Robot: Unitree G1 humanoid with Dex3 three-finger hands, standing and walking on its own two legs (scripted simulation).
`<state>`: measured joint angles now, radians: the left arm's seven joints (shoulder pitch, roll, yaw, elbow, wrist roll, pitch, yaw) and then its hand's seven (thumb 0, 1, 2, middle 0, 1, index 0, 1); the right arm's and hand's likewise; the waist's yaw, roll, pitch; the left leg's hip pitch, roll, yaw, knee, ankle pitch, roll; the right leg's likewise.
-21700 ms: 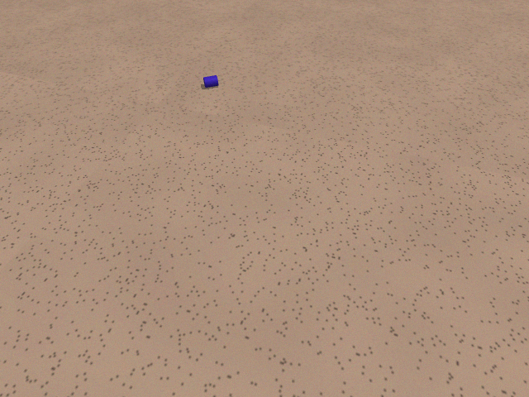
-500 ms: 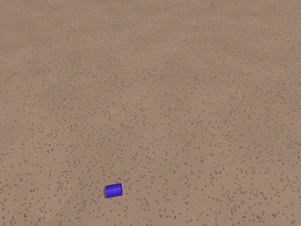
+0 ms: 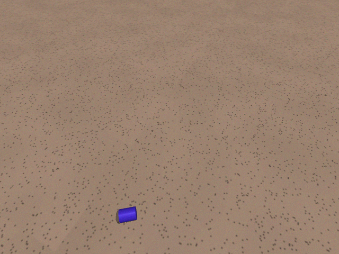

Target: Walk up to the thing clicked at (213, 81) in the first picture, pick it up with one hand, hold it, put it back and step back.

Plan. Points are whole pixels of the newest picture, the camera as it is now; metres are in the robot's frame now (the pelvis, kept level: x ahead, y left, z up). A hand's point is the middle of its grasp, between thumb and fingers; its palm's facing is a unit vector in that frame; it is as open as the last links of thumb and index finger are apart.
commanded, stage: stand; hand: left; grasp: from above
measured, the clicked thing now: (127, 214) +0.42 +0.25 -0.75
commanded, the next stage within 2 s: rise first in 0.36 s
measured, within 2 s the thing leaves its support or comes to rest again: neither
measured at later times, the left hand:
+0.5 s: hand out of the picture +0.07 +0.26 -0.15, palm faces -0.01 -0.94 -0.35, open 7.4 cm
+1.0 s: hand out of the picture +0.14 +0.26 -0.21, palm faces -0.08 -0.90 -0.42, open 13.5 cm
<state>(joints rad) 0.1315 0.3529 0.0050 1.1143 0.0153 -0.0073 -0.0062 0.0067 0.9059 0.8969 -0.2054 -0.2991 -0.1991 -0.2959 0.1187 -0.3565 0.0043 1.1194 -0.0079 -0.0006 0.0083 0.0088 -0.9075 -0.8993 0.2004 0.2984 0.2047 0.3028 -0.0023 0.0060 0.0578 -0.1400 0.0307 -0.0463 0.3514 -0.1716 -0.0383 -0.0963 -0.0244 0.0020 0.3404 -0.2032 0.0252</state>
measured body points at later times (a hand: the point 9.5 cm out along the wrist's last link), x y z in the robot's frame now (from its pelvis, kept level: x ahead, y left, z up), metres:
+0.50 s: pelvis +0.00 +0.00 +0.00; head +0.00 +0.00 +0.45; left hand +0.07 +0.30 -0.13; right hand +0.08 -0.30 -0.13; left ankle +0.01 +0.14 -0.75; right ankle -0.01 -0.14 -0.75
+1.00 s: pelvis -0.01 +0.01 -0.06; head +0.06 +0.01 +0.38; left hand +0.14 +0.31 -0.18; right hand +0.11 -0.26 -0.17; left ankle +0.01 +0.14 -0.75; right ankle -0.01 -0.14 -0.75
